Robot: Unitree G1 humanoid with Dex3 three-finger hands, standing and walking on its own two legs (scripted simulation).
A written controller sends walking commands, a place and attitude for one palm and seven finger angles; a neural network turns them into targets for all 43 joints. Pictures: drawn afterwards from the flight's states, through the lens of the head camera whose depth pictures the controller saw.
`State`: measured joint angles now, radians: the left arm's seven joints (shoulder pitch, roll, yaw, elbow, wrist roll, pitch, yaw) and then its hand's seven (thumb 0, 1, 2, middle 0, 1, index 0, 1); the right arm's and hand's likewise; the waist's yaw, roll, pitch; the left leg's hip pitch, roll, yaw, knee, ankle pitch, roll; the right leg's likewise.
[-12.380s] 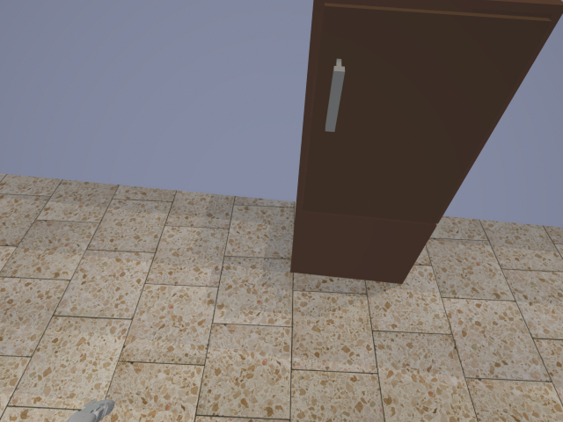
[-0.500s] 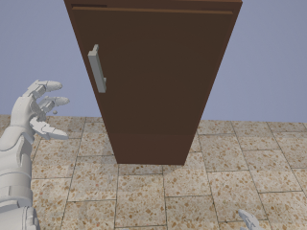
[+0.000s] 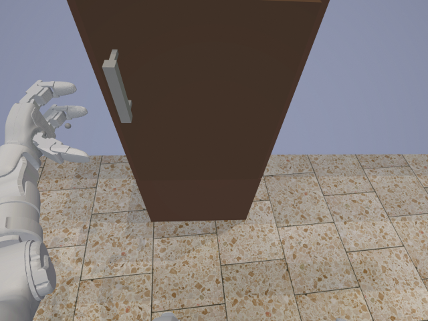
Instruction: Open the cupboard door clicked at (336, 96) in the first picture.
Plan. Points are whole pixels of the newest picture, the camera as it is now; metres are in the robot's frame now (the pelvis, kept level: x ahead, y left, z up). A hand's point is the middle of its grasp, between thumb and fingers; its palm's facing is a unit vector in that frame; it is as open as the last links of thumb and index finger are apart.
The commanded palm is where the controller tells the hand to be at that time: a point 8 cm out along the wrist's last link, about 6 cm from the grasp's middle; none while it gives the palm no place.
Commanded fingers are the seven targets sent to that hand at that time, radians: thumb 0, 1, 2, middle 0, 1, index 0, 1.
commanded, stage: move the hooked fingers beside the handle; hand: left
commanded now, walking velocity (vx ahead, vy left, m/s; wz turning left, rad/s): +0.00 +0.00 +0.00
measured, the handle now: (120, 88) +0.55 +0.20 +0.10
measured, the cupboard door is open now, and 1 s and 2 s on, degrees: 0 0 0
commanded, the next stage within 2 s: slide the fingers in behind the handle in 1.36 s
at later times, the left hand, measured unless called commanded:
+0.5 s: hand (85, 98) +0.51 +0.25 +0.11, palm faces +0.04 -1.00 +0.01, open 14.0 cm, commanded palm +0.49 +0.30 +0.11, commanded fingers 0.00 -0.50 0.30 -0.30 -1.20 -0.30 -1.20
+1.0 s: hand (84, 96) +0.52 +0.26 +0.11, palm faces +0.02 -1.00 +0.00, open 14.0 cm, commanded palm +0.50 +0.30 +0.10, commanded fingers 0.00 -0.50 0.30 -0.30 -1.20 -0.30 -1.20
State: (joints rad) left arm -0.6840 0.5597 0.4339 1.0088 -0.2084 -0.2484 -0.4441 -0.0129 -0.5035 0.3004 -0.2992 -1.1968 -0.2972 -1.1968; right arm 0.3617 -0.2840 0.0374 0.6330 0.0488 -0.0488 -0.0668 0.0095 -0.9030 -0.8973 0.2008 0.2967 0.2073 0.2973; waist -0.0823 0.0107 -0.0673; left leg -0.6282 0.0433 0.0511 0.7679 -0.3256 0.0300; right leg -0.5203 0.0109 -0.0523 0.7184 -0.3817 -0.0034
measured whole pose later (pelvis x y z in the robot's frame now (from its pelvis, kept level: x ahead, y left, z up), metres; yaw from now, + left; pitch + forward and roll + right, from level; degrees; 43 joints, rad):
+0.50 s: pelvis +0.00 +0.00 -0.01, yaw -1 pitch +17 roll -3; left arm -0.99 0.72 0.48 1.28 -0.09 -0.27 -0.39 -0.01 -0.50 0.30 -0.30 -1.20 -0.30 -1.20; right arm 0.41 -0.29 0.05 0.64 0.03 0.02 -0.06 0.01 -0.90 -0.90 0.20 0.30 0.21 0.30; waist -0.18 0.01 -0.06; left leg -0.80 0.06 0.04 0.85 -0.35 0.03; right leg -0.68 0.03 -0.06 0.78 -0.39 0.00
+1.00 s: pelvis +0.02 +0.01 -0.01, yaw -1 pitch +19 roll -4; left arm -0.93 0.69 0.47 1.18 -0.11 -0.28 -0.41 -0.01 -0.50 0.30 -0.30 -1.20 -0.30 -1.20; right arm 0.42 -0.28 0.03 0.62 0.02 0.08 -0.04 0.00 -0.90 -0.90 0.20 0.30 0.21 0.30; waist -0.16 0.02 -0.09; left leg -0.81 0.07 0.04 0.87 -0.39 0.04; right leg -0.68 0.03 -0.06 0.77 -0.41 0.00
